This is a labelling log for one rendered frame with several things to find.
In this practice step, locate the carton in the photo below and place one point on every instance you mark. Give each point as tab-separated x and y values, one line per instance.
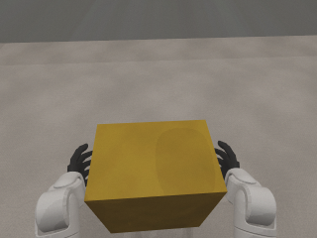
147	176

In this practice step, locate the robot right hand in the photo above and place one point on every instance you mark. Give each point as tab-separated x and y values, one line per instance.
228	161

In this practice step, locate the right robot forearm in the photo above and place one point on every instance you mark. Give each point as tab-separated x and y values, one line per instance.
254	206

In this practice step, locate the left robot forearm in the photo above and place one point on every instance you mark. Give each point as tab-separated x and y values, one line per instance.
57	210

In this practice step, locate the robot left hand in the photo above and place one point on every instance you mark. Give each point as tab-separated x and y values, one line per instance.
77	163

